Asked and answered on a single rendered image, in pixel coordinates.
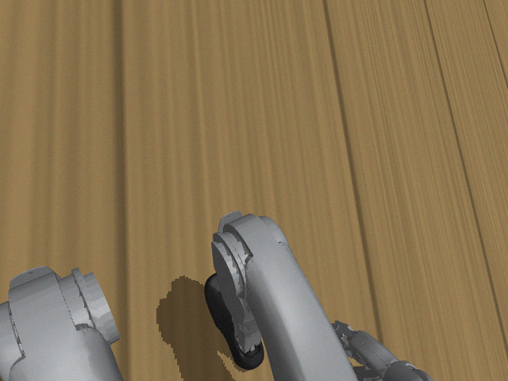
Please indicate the right robot arm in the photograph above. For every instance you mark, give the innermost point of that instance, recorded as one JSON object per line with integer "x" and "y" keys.
{"x": 405, "y": 371}

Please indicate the right robot hand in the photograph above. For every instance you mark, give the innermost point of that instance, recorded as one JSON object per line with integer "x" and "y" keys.
{"x": 366, "y": 350}

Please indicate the right robot foot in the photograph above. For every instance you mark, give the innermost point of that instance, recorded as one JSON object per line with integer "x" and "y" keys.
{"x": 223, "y": 320}

